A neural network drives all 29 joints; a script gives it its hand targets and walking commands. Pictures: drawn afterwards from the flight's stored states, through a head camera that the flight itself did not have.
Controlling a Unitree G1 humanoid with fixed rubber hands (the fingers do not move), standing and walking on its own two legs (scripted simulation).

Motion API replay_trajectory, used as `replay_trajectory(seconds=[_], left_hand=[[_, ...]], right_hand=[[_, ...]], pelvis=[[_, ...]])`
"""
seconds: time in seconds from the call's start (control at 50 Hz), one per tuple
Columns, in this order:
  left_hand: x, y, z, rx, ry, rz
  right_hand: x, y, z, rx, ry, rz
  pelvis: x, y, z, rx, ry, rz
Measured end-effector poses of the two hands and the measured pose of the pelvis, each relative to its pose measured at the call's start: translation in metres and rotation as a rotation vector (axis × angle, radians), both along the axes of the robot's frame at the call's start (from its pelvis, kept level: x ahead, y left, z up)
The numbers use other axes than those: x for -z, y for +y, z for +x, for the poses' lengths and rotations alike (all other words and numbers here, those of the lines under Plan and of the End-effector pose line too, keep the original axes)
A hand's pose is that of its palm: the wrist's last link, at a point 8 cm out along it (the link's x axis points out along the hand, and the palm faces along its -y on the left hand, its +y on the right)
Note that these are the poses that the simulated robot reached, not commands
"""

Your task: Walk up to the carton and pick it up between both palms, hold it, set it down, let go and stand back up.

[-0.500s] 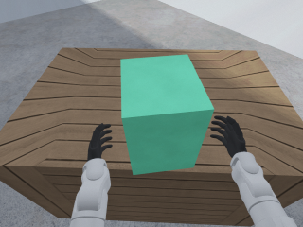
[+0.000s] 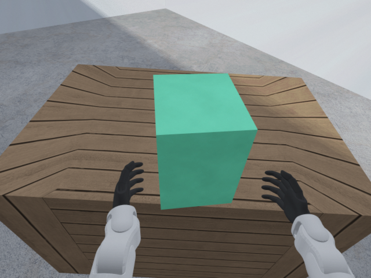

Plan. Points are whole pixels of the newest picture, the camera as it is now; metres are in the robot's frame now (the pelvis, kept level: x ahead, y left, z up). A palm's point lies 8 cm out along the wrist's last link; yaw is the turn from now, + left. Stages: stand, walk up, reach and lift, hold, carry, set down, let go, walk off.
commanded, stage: set down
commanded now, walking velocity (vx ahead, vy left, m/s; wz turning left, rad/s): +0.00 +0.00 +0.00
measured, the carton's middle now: (194, 141) +0.45 +0.00 +0.06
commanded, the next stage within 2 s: none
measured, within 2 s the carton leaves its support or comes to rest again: neither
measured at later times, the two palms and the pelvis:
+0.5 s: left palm (114, 225) +0.23 +0.16 +0.04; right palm (302, 230) +0.22 -0.21 +0.04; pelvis +0.01 +0.00 +0.00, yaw +0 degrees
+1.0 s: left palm (112, 232) +0.23 +0.17 +0.01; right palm (303, 239) +0.21 -0.22 +0.02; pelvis +0.03 +0.00 +0.00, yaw +0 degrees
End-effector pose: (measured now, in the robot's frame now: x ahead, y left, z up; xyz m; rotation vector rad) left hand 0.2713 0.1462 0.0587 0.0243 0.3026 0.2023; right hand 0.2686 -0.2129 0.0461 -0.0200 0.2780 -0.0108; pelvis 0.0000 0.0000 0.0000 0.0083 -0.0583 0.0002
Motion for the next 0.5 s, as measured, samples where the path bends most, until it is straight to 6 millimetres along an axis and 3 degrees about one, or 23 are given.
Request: replay_trajectory(seconds=[0.24,0.4,0.5], left_hand=[[0.004,0.007,-0.030,-0.033,0.028,0.008],[0.010,0.011,-0.038,-0.043,0.055,0.004],[0.017,0.013,-0.044,-0.042,0.082,0.002]], right_hand=[[0.013,-0.004,-0.039,0.018,0.021,0.013],[0.001,0.000,-0.043,0.017,-0.021,0.012],[0.004,-0.001,-0.045,0.021,0.005,0.011]], pelvis=[[0.000,0.000,0.008,0.000,-0.008,0.001],[0.000,-0.001,0.011,-0.001,-0.013,0.001],[0.000,-0.001,0.014,-0.001,-0.025,0.001]])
